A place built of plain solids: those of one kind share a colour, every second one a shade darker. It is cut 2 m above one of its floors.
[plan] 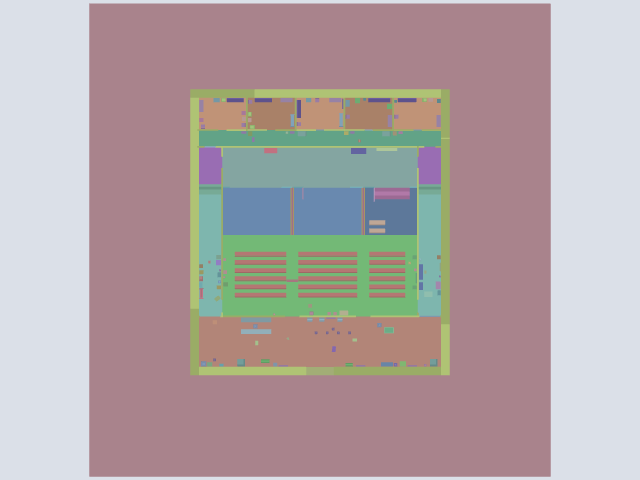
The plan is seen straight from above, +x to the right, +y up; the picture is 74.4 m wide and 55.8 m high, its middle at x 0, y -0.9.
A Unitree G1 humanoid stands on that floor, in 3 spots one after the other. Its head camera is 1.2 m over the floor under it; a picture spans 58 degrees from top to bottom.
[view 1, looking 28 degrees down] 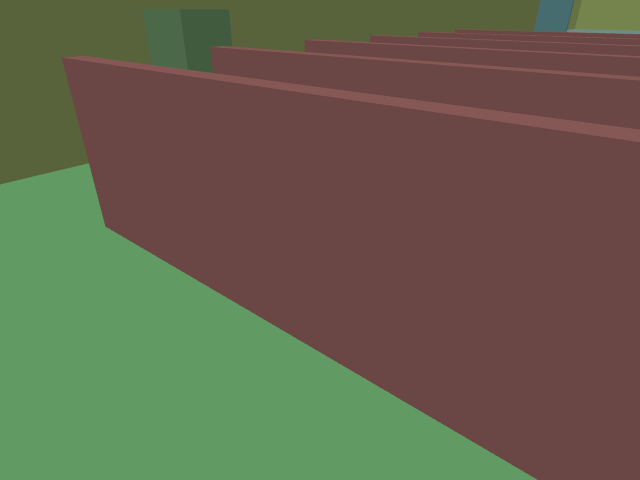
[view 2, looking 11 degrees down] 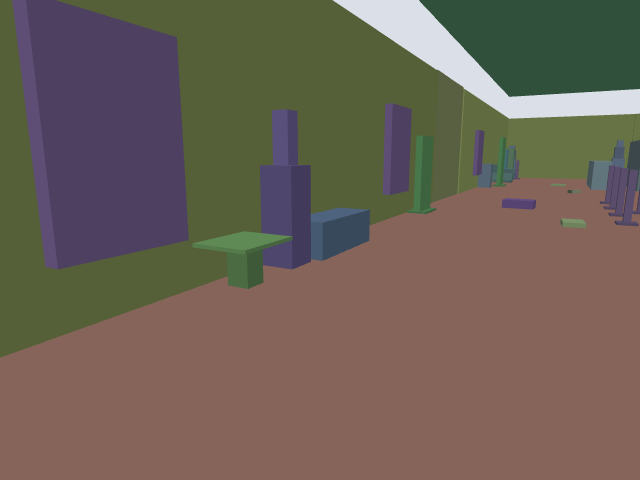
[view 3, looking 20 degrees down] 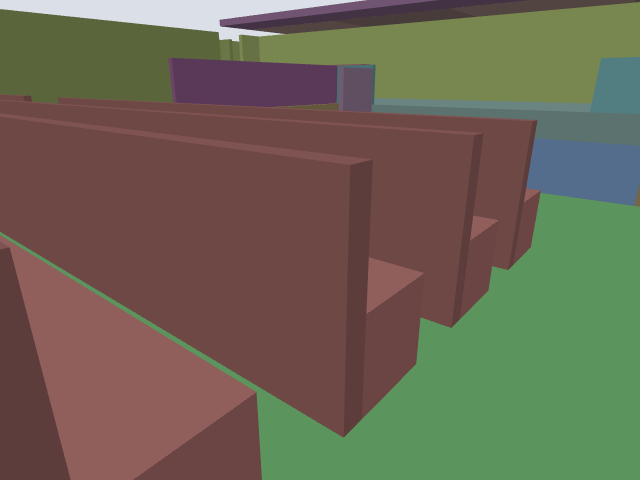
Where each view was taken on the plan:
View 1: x -7.33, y -8.59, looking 130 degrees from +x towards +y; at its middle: seats_parterre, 1.48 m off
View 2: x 12.78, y -12.76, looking -151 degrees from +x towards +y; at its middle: bench_foyer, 5.01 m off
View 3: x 5.03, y -5.74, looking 129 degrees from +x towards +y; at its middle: seats_parterre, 1.37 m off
